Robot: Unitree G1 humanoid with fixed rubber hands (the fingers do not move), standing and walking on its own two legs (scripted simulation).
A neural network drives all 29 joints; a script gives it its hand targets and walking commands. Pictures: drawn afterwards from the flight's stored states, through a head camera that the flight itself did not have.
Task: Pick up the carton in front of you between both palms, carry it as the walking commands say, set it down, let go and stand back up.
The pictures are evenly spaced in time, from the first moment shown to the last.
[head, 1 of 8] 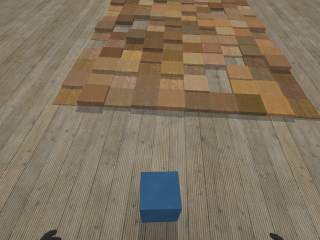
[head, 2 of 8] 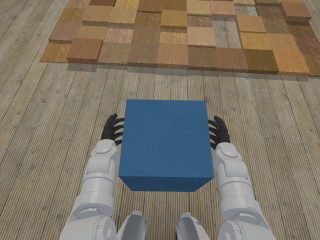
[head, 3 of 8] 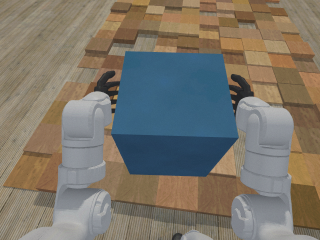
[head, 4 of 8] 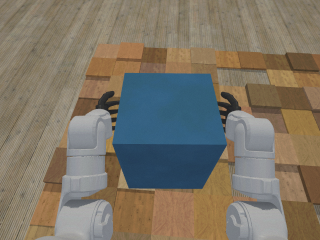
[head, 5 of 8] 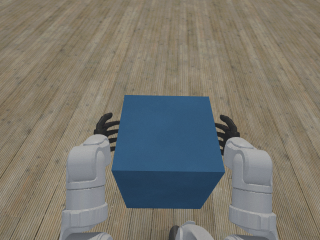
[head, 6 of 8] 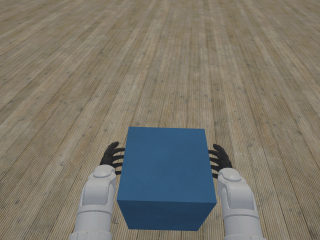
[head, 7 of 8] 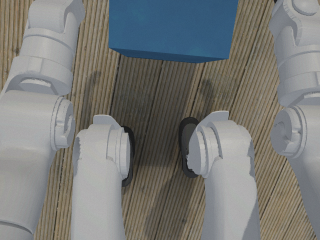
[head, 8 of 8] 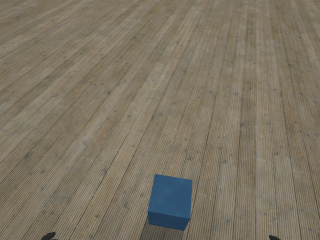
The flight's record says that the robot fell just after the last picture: no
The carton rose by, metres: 0.81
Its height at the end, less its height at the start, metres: +0.00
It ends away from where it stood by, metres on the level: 6.52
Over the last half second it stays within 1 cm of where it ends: yes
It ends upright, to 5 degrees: yes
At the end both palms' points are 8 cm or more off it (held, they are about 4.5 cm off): yes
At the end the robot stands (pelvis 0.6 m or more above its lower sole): yes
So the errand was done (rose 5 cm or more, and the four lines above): yes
